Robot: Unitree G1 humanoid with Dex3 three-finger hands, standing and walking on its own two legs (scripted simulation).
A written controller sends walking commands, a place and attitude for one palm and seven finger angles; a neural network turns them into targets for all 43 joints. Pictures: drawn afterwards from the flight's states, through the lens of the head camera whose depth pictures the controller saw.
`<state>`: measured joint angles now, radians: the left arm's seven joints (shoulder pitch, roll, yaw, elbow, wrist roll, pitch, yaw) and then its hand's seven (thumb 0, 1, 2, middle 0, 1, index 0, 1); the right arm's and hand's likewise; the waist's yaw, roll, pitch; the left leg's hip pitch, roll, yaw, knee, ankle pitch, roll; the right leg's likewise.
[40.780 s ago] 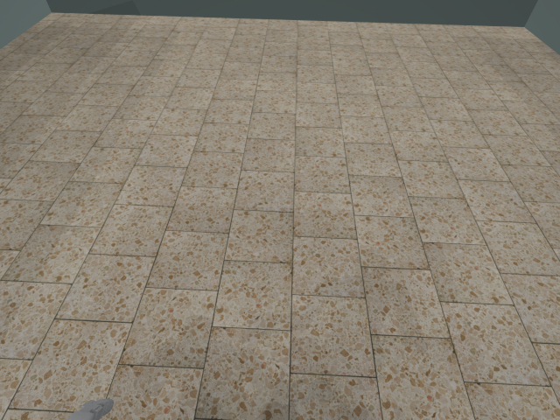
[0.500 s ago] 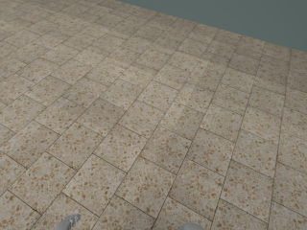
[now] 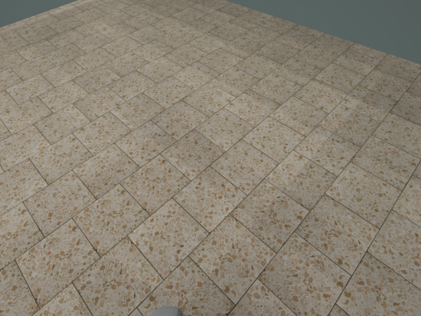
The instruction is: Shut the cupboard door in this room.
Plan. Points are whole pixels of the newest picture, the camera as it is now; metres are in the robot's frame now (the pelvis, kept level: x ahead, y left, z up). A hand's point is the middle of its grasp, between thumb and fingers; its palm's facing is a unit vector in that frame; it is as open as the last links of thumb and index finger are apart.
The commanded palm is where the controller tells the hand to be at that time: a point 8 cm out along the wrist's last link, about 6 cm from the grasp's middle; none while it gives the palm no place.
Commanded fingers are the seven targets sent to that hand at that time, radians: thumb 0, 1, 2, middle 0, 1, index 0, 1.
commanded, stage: turn or walk to find it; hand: left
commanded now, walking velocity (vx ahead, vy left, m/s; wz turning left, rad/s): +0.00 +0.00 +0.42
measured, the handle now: out of the picture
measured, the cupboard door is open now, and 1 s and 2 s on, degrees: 77 77 77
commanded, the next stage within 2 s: none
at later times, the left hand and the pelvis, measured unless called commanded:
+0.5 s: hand out of the picture +0.03 +0.27 -0.17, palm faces +0.23 -0.95 -0.23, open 7.4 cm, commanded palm none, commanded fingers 0.00 0.90 0.90 -0.20 -0.30 -0.20 -0.30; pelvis -0.01 +0.05 +0.00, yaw +12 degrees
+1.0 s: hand out of the picture -0.03 +0.20 -0.15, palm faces +0.43 -0.86 -0.28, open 7.4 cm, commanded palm none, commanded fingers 0.00 0.90 0.90 -0.20 -0.30 -0.20 -0.30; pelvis +0.00 +0.00 +0.00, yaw +25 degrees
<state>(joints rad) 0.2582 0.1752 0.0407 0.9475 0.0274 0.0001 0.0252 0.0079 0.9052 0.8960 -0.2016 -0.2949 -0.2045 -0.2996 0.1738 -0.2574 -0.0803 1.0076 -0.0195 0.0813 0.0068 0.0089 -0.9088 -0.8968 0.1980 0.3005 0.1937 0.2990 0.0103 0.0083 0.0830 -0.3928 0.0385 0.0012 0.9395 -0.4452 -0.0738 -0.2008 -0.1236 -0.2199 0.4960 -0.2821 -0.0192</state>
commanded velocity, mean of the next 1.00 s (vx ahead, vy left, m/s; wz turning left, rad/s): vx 0.00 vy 0.00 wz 0.42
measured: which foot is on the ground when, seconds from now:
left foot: up 0.00-0.12, down 0.14-0.68, up 0.70-1.00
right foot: down 0.00-0.14, up 0.16-0.66, down 0.68-1.00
